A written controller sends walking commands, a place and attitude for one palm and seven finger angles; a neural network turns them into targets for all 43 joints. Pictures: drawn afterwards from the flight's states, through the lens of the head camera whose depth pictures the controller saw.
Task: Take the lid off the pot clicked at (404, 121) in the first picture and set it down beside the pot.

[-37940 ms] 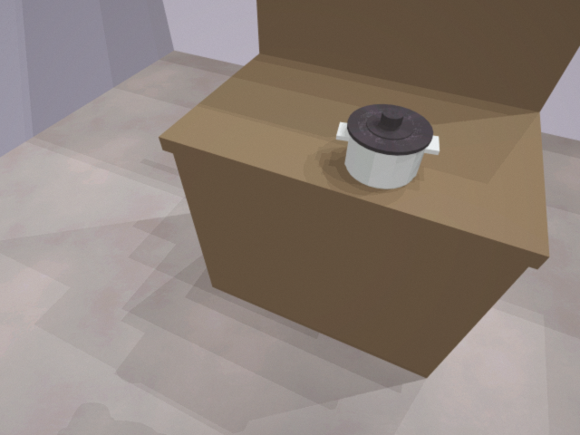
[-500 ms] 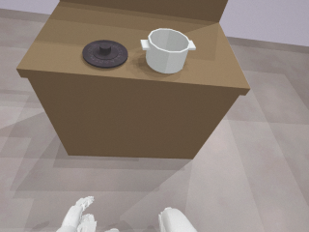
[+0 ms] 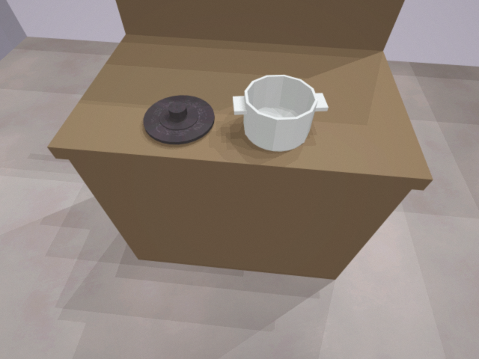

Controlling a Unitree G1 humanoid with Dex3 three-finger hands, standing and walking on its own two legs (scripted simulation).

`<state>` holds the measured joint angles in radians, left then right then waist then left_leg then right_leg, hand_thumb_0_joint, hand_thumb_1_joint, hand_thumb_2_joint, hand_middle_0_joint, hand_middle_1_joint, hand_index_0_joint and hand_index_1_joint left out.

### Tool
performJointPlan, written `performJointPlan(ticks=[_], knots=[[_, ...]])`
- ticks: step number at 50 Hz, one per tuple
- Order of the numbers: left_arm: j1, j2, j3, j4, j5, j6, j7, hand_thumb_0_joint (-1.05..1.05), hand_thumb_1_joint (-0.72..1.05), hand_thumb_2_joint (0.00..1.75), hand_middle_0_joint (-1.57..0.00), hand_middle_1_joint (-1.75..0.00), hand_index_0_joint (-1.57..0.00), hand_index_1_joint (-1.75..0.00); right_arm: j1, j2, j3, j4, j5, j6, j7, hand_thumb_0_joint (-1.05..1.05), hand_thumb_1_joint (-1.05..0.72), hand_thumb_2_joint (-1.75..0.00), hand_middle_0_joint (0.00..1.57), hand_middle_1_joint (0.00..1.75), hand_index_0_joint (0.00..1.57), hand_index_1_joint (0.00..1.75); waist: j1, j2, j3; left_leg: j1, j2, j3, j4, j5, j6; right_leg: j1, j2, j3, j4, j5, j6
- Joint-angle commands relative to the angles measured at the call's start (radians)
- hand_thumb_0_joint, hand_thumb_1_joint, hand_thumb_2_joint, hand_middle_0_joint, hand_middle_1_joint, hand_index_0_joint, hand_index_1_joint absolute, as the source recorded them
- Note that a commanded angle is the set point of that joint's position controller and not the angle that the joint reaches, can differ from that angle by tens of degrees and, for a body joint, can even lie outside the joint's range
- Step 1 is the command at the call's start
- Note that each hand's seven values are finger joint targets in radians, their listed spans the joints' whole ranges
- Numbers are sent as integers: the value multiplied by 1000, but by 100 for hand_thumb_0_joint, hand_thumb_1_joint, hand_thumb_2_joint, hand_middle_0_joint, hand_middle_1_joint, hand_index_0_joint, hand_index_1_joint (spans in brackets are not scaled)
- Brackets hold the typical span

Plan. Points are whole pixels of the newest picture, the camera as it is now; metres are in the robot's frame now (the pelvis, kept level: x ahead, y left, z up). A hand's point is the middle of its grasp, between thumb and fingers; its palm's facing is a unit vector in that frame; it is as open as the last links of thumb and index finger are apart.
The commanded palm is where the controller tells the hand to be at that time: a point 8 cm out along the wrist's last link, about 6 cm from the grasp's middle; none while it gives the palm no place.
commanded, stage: stop stepping back and stand still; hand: left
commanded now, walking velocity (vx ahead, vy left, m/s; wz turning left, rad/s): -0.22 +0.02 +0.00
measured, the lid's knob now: (177, 110) +0.64 +0.17 +0.02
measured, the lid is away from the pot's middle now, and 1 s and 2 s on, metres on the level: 0.24 0.24 0.24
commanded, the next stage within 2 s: let the arm hang, fingers relaxed in 1.16 s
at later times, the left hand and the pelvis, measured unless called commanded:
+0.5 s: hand out of the picture +0.09 +0.17 -0.17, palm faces +0.00 -0.97 -0.26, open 7.4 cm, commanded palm none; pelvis +0.05 -0.02 +0.00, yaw -2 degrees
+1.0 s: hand out of the picture +0.14 +0.17 -0.17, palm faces +0.02 -0.98 -0.20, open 7.3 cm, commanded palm none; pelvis +0.09 -0.01 +0.01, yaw -1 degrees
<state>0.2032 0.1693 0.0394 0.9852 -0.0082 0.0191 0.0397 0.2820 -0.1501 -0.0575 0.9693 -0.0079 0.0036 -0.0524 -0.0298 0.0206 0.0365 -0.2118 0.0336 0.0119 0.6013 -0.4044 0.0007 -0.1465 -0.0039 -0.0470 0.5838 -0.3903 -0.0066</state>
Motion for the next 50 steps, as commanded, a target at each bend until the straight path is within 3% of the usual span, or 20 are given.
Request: performJointPlan(ticks=[1,4,6,9,11,13,15,16,18,19,24,26,27,29,30,34,36,38,42,50], knots=[[85,138,30,-26,16,-24,22,0,90,90,-20,-30,-20,-30,83,-99,-34,-25,9,11,-8,0,-90,-90,20,30,20,30,9,-133,-43,-9,43,28,40,652,3,83,-145,85,-62,1054,-38],[71,168,29,-24,28,-20,21,0,90,90,-20,-30,-20,-30,16,-57,-30,-41,6,22,9,0,-90,-90,20,30,20,30,15,-197,-41,-135,-15,56,77,65,-6,151,-222,131,-74,1235,-88],[44,166,28,-37,31,-16,22,0,90,90,-20,-30,-20,-30,13,-60,-30,-44,1,23,15,0,-90,-90,20,30,20,30,2,-201,-39,-110,-11,52,-10,54,1,126,-220,133,-65,1161,-90],[37,140,24,-66,15,-13,17,0,90,90,-20,-30,-20,-30,72,-120,-43,-20,-7,14,9,0,-90,-90,20,30,20,30,-20,31,-118,195,106,-9,-61,812,55,-82,-110,49,55,804,-10],[4,104,21,-85,10,-10,21,0,90,90,-20,-30,-20,-30,110,-141,-44,-11,-5,13,-2,0,-90,-90,20,30,20,30,-31,172,-116,294,208,-95,-76,1244,135,-202,-26,15,129,146,9],[4,81,19,-94,10,-5,16,0,90,90,-20,-30,-20,-30,87,-144,-39,-6,-9,14,-6,0,-90,-90,20,30,20,30,-21,172,-82,335,230,-116,-83,1307,159,-253,-1,36,85,-133,-2],[41,87,21,-76,16,-12,6,0,90,90,-20,-30,-20,-30,61,-145,-35,-6,-5,10,-7,0,-90,-90,20,30,20,30,8,144,-124,330,162,-44,-23,1220,94,-143,-6,8,-108,94,-6],[103,119,33,-51,20,-22,8,0,90,90,-20,-30,-20,-30,51,-139,-37,-18,6,8,-7,0,-90,-90,20,30,20,30,28,83,-199,246,108,9,82,1124,50,24,-38,27,-132,564,-16],[190,201,52,-16,25,-36,24,0,90,90,-20,-30,-20,-30,-24,-86,-31,-70,21,10,6,0,-90,-90,20,30,20,30,81,-165,-181,-166,-24,69,222,138,-17,303,-260,233,-89,1295,-120],[175,188,39,2,29,-36,25,0,90,90,-20,-30,-20,-30,-86,-68,-27,-81,16,14,11,0,-90,-90,20,30,20,30,88,-269,-103,-273,-31,43,294,-176,-7,318,-293,243,-92,1441,-141],[93,153,36,-25,36,-33,23,0,90,90,-20,-30,-20,-30,-51,-49,-23,-55,6,5,30,0,-90,-90,20,30,20,30,24,-172,-26,-247,-22,55,94,-84,10,234,-217,163,-107,1120,-139],[42,148,36,-35,18,-38,16,0,90,90,-20,-30,-20,-30,85,-57,-26,-6,0,-3,32,0,-90,-90,20,30,20,30,-46,-149,-70,-16,-41,68,-120,305,27,123,-146,87,11,1022,-63],[63,123,36,-50,9,-37,11,0,90,90,-20,-30,-20,-30,136,-110,-37,4,-7,-12,24,0,-90,-90,20,30,20,30,-53,-28,-125,147,63,-74,-116,598,86,-16,-79,46,129,785,-9],[69,54,14,-64,-5,-29,14,0,90,90,-20,-30,-20,-30,165,-160,-46,8,-16,-15,10,0,-90,-90,20,30,20,30,-49,157,-140,161,307,-368,-211,905,283,-164,11,73,337,-222,19],[44,45,12,-65,7,-22,12,0,90,90,-20,-30,-20,-30,126,-157,-36,8,-22,-13,7,0,-90,-90,20,30,20,30,-32,105,-37,113,288,-314,-214,887,271,-190,1,115,323,-270,1],[129,47,9,-2,15,-19,-6,0,90,90,-20,-30,-20,-30,14,-104,-11,10,-10,-14,5,0,-90,-90,20,30,20,30,51,133,-30,16,158,-140,-154,674,136,-26,-15,54,-61,20,5],[142,90,16,22,22,-38,-1,0,90,90,-20,-30,-20,-30,32,-64,-14,10,10,-10,11,0,-90,-90,20,30,20,30,28,-92,-72,-10,38,-35,-58,353,31,20,-108,215,-239,319,-15],[50,134,9,5,17,-40,-3,0,90,90,-20,-30,-20,-30,57,-47,-13,25,7,-1,26,0,-90,-90,20,30,20,30,-6,-113,-25,18,2,-8,-114,117,2,-75,-194,253,-282,225,-68],[56,79,4,30,16,-44,1,0,90,90,-20,-30,-20,-30,76,-45,-13,73,0,-12,22,0,-90,-90,20,30,20,30,3,-87,53,47,40,-40,-147,342,28,-92,-92,171,-224,361,-41],[116,80,19,53,12,-46,13,0,90,90,-20,-30,-20,-30,102,-55,-16,95,5,-30,5,0,-90,-90,20,30,20,30,19,-4,-87,131,65,-22,-107,673,32,34,-85,112,-127,642,-37]])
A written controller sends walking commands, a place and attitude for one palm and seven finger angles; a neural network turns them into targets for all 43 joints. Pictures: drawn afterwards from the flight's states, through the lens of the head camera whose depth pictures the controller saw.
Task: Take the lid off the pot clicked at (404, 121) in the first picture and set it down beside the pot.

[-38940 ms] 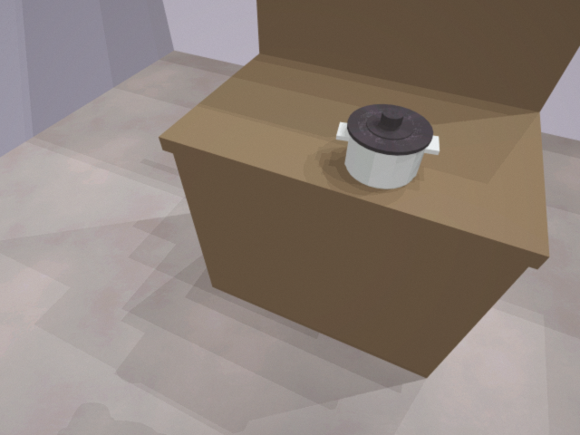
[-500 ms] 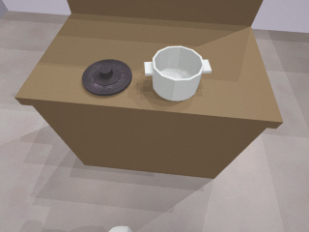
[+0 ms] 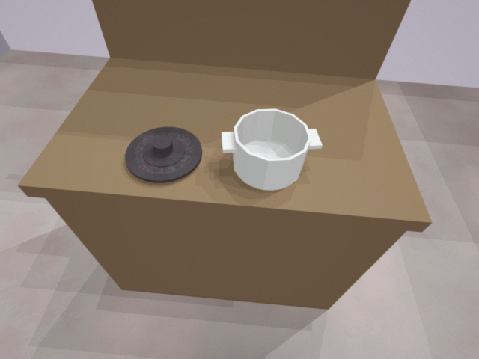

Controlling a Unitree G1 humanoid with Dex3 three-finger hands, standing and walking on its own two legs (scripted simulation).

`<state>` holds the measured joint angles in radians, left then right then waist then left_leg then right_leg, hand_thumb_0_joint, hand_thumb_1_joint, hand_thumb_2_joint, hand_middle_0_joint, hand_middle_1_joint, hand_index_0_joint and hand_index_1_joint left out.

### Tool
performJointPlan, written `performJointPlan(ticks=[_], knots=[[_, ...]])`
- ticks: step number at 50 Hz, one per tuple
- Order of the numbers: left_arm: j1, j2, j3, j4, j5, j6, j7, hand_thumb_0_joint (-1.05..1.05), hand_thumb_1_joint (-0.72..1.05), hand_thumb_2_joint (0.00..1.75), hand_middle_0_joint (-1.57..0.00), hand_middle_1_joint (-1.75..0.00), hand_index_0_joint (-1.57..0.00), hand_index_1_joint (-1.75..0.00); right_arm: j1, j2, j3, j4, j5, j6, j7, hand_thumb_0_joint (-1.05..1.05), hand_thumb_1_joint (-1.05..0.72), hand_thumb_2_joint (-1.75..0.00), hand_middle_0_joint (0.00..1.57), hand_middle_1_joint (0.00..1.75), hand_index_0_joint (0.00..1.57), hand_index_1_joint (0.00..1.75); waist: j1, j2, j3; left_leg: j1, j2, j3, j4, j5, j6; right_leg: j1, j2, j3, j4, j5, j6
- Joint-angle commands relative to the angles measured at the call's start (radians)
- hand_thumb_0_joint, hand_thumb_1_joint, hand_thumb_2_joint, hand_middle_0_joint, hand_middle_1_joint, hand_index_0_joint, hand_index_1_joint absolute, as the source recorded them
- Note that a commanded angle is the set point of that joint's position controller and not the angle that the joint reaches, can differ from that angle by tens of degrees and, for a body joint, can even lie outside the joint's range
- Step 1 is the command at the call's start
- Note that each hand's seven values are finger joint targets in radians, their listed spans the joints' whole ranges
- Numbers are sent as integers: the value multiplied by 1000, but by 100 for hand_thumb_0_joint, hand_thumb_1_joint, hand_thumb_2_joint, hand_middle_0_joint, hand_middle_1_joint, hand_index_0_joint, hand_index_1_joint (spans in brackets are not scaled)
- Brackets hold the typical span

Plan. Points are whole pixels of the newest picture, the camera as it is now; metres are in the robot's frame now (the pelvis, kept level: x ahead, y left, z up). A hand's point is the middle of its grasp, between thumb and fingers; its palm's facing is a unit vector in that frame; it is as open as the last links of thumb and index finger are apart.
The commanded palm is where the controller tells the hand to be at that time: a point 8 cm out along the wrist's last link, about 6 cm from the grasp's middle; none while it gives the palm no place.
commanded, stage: stop stepping back and stand still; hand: left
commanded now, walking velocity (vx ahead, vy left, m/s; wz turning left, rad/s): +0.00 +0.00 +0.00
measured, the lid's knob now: (162, 145) +0.54 +0.19 +0.01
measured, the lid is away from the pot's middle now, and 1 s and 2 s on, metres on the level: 0.24 0.24 0.24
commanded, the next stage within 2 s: let the arm hang, fingers relaxed in 0.16 s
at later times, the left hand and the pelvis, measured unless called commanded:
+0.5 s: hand out of the picture -0.02 +0.18 -0.18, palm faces +0.06 -0.98 -0.17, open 7.3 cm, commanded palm none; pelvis -0.02 +0.01 +0.00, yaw +0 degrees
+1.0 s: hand out of the picture -0.04 +0.17 -0.18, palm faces +0.06 -0.99 -0.16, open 7.4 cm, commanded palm none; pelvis -0.03 +0.01 +0.00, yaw +0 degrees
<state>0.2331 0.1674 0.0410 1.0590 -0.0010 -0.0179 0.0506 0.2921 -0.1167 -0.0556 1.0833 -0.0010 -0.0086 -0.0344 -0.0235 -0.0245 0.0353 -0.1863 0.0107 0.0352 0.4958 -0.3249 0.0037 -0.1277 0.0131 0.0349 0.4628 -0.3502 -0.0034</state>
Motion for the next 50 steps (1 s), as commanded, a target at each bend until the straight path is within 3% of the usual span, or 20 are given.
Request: performJointPlan(ticks=[1,6,8,11,18,28,36,50], knots=[[88,79,19,-18,6,-8,2,0,90,90,-20,-30,-20,-30,96,-89,-18,-14,-2,-18,-15,0,-90,-90,20,30,20,30,13,49,-86,113,89,-44,1,611,29,13,-101,23,-4,597,-38],[88,68,16,-11,7,-2,2,0,90,90,-20,-30,-20,-30,92,-84,-19,-11,-3,-13,-17,0,-90,-90,20,30,20,30,14,39,-40,108,92,-51,-16,567,35,-18,-96,20,-19,527,-36],[79,72,16,-11,6,1,0,0,90,90,-20,-30,-20,-30,87,-81,-20,-10,-4,-12,-16,0,-90,-90,20,30,20,30,15,21,-14,85,94,-61,-34,508,39,-24,-90,18,-33,470,-35],[84,62,11,-2,7,2,-3,0,90,90,-20,-30,-20,-30,80,-79,-19,-8,-5,-10,-15,0,-90,-90,20,30,20,30,14,39,24,71,86,-65,-55,415,40,-45,-91,34,-56,407,-35],[86,66,9,9,8,2,-8,0,90,90,-20,-30,-20,-30,80,-82,-16,-7,-4,-14,-12,0,-90,-90,20,30,20,30,14,22,17,68,88,-77,-81,349,48,-46,-82,31,-70,331,-31],[111,52,2,34,10,4,-10,0,90,90,-20,-30,-20,-30,82,-74,-13,-1,-4,-11,-9,0,-90,-90,20,30,20,30,16,27,62,22,81,-92,-115,188,50,-81,-80,38,-100,206,-32],[132,29,1,48,11,0,-8,0,90,90,-20,-30,-20,-30,94,-70,-12,1,-2,-18,-13,0,-90,-90,20,30,20,30,14,38,24,51,83,-95,-107,246,54,-81,-80,36,-81,244,-30],[139,26,1,52,11,-1,-5,0,90,90,-20,-30,-20,-30,104,-58,-11,9,-2,-17,-13,0,-90,-90,20,30,20,30,15,34,44,30,78,-90,-100,242,47,-92,-83,44,-84,242,-32]])
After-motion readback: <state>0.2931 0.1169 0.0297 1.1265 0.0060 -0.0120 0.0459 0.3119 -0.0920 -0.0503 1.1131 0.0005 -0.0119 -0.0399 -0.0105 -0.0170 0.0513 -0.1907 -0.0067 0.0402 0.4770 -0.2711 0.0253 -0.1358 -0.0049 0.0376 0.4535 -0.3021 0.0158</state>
